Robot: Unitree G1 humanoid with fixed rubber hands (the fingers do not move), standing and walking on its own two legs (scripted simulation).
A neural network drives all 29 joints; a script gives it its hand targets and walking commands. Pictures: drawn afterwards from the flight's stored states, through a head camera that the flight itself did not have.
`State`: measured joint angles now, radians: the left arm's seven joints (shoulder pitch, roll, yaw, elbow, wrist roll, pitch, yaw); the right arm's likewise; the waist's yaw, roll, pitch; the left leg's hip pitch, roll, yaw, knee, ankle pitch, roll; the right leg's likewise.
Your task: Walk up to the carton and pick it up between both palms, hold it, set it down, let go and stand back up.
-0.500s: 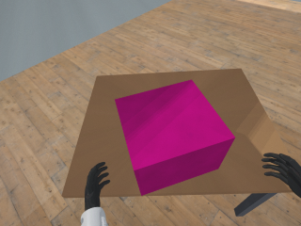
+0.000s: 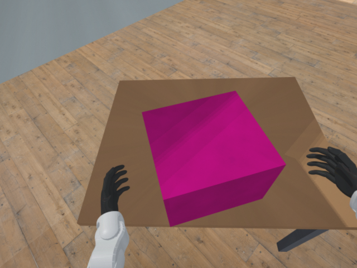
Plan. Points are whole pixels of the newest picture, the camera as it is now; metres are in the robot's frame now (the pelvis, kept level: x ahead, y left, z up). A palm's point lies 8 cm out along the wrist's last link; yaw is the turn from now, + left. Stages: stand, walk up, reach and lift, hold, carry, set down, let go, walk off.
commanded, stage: reach and lift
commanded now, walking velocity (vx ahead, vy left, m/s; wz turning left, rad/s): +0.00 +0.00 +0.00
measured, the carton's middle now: (203, 156) +0.44 +0.00 -0.10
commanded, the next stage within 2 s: none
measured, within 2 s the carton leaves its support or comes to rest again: neither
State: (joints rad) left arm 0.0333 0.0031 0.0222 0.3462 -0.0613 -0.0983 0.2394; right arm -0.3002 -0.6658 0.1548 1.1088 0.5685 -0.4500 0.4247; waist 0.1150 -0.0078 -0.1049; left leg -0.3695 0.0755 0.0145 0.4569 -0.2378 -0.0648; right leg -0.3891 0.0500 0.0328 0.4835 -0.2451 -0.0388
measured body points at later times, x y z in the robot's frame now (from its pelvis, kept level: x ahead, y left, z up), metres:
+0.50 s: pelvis +0.00 +0.00 +0.00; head +0.06 -0.01 +0.45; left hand +0.30 +0.23 +0.02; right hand +0.41 -0.28 +0.05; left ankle -0.01 +0.16 -0.74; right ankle -0.01 -0.10 -0.74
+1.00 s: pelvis +0.00 -0.01 +0.00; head +0.07 -0.02 +0.45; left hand +0.34 +0.23 +0.05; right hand +0.47 -0.24 +0.08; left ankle -0.01 +0.16 -0.74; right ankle -0.01 -0.10 -0.74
